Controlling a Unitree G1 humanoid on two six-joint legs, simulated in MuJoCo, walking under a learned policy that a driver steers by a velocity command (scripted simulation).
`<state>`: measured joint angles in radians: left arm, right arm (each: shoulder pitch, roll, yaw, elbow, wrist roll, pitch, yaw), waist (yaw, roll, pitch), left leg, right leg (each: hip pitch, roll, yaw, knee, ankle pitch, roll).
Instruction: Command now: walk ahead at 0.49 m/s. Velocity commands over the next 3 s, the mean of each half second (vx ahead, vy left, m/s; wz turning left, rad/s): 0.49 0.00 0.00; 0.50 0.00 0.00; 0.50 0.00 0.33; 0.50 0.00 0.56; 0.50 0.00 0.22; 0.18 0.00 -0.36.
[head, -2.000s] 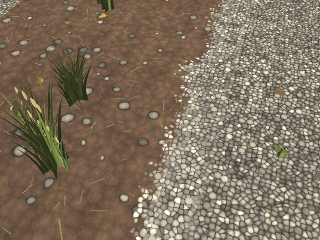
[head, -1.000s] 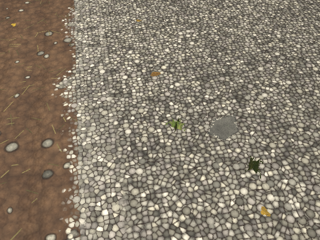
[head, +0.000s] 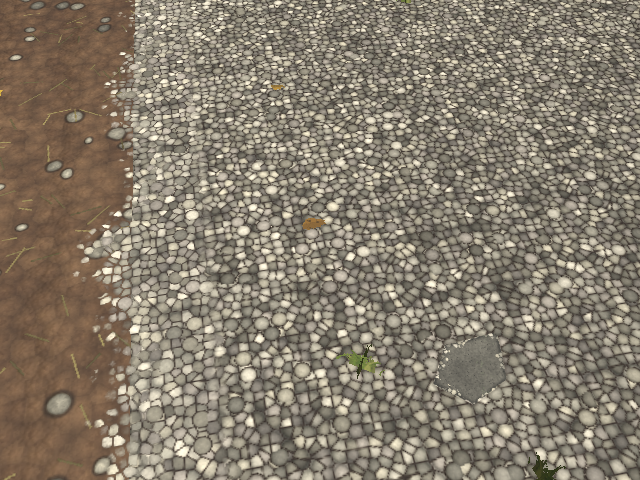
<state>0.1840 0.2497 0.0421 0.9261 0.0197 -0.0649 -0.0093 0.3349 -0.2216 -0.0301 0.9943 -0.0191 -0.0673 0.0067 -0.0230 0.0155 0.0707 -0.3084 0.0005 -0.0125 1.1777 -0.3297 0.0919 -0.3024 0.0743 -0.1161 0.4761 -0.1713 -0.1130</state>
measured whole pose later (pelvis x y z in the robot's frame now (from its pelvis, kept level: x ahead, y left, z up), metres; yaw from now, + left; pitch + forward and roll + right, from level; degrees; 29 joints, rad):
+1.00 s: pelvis +0.56 +0.00 -0.01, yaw -1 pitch +0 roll +1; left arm 0.01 0.19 0.03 0.87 0.04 -0.08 -0.01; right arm 0.45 -0.19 -0.03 1.08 -0.01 -0.08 -0.01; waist -0.05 0.00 0.06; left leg 0.01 -0.02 0.07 0.60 -0.46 0.05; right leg -0.44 0.01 -0.10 0.54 -0.10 -0.10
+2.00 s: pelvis +1.08 +0.08 +0.00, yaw +29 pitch +2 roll +0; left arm 0.00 0.24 0.03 0.74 0.03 -0.03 -0.03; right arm 0.44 -0.26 -0.07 0.92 -0.01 -0.05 -0.01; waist -0.10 -0.04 0.04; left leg 0.03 -0.14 -0.17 0.29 -0.33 0.12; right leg -0.62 -0.05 0.02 0.65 -0.06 0.03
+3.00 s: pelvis +1.39 +0.28 +0.01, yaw +20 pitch +0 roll +1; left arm 0.18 0.24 0.06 0.79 0.03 0.07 -0.04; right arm 0.23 -0.24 -0.04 0.84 -0.03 -0.02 -0.02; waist -0.01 0.00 0.05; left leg -0.24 0.07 0.27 0.47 -0.23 0.04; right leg -0.42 -0.04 -0.07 0.76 -0.34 -0.01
